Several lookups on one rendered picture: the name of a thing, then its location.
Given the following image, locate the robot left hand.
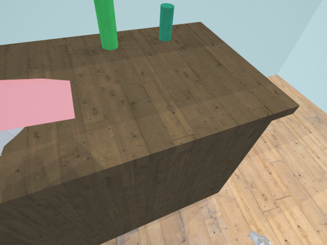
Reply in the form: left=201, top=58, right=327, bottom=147
left=0, top=127, right=24, bottom=156

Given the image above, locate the robot right hand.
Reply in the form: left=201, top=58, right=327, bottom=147
left=249, top=231, right=271, bottom=245

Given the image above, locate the sponge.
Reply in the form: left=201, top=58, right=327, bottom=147
left=0, top=79, right=75, bottom=131

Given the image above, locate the table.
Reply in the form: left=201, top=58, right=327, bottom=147
left=0, top=22, right=300, bottom=245

